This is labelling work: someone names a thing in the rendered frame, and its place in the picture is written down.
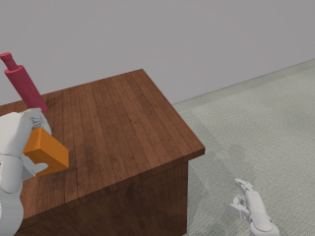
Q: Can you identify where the sponge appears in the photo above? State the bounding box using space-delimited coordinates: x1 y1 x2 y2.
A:
23 127 69 180

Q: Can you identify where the right robot hand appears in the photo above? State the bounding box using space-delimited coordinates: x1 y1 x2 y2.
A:
230 178 267 222

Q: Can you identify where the robot left forearm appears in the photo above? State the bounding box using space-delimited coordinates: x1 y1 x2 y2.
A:
0 154 24 236

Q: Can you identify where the table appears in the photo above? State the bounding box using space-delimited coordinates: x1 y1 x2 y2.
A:
0 68 206 236

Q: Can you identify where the left robot hand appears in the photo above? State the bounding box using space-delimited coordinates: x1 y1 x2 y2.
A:
0 107 52 182

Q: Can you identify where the robot right forearm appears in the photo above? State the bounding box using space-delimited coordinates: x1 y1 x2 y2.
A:
249 212 280 236

